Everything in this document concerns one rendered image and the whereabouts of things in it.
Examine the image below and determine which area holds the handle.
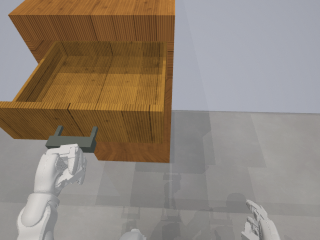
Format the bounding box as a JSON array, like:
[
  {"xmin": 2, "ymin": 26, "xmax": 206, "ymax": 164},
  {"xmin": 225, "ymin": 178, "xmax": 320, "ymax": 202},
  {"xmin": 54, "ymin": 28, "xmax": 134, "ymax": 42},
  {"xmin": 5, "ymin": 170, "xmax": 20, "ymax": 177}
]
[{"xmin": 45, "ymin": 125, "xmax": 98, "ymax": 153}]

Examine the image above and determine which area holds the drawer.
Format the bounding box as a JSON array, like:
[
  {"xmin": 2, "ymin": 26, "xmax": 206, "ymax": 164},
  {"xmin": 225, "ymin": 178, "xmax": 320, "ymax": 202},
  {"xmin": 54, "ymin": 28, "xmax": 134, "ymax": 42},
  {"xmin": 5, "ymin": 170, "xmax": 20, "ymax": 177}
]
[{"xmin": 0, "ymin": 40, "xmax": 167, "ymax": 144}]

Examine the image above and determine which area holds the cabinet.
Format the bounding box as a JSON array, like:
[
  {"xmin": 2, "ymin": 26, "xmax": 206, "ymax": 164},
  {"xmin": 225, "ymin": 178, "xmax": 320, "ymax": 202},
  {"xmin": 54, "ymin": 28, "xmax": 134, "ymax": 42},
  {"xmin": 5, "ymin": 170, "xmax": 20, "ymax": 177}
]
[{"xmin": 8, "ymin": 0, "xmax": 175, "ymax": 163}]

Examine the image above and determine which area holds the robot right hand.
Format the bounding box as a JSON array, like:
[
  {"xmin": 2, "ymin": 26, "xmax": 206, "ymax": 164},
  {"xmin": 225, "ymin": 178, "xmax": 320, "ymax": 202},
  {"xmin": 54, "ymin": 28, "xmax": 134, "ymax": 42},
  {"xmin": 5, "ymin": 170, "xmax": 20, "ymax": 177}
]
[{"xmin": 241, "ymin": 199, "xmax": 281, "ymax": 240}]

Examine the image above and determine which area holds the robot left hand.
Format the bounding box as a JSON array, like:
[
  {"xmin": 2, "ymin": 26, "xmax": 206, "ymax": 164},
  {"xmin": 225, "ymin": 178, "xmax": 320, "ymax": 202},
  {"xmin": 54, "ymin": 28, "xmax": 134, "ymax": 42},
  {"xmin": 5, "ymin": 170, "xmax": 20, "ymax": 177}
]
[{"xmin": 33, "ymin": 144, "xmax": 88, "ymax": 197}]

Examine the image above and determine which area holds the robot left forearm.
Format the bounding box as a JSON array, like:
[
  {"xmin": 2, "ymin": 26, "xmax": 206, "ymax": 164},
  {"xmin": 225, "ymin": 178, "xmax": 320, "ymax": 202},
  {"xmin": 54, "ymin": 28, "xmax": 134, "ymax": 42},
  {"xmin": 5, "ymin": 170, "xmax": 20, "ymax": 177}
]
[{"xmin": 16, "ymin": 192, "xmax": 60, "ymax": 240}]

